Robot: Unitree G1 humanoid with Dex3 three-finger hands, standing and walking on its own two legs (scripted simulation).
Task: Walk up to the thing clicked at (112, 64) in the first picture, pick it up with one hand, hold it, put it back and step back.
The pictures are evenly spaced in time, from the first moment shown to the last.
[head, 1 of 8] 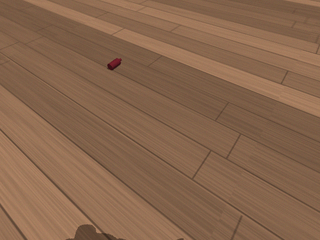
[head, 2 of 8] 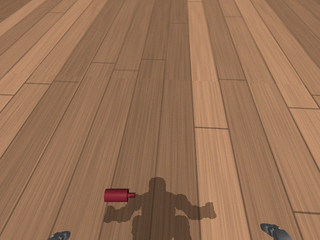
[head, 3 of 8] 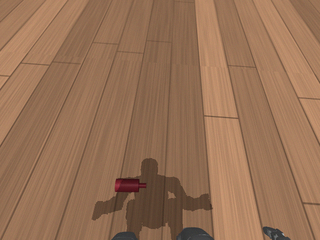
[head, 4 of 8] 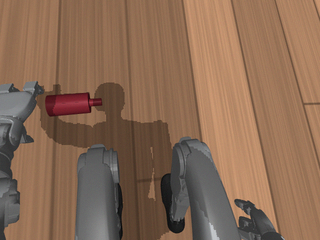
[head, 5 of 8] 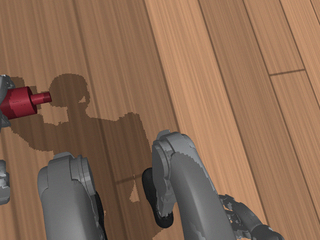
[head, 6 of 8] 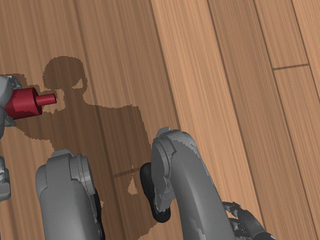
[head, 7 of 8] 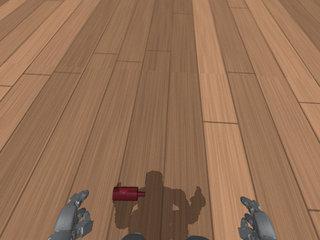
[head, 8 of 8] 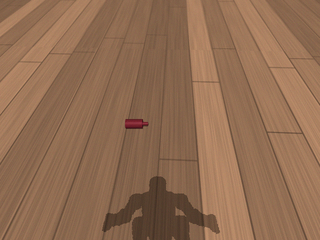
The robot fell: no
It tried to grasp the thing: yes
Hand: left
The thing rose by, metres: 0.66
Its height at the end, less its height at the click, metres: +0.00
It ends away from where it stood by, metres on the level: 0.01
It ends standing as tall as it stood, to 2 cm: yes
